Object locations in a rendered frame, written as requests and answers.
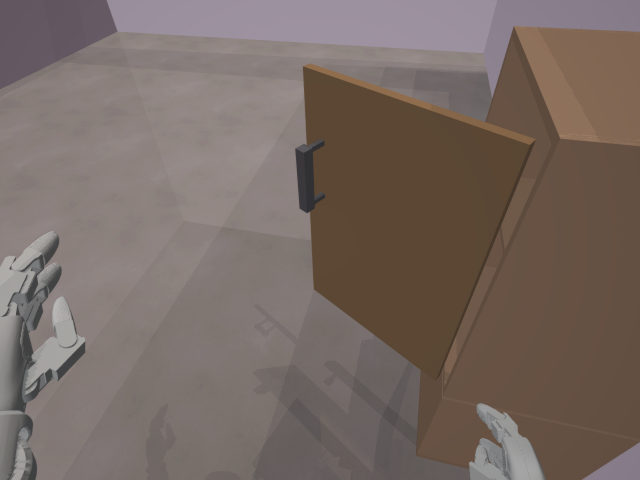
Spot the cupboard door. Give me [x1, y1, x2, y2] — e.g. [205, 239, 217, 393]
[303, 63, 536, 381]

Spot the handle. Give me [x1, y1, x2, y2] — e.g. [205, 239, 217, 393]
[295, 139, 325, 213]

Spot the left robot hand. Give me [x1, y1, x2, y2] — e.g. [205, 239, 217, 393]
[0, 231, 85, 413]

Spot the right robot hand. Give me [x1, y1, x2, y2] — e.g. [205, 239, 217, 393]
[469, 403, 546, 480]

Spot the left robot forearm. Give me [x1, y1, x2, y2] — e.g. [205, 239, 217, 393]
[0, 410, 37, 480]

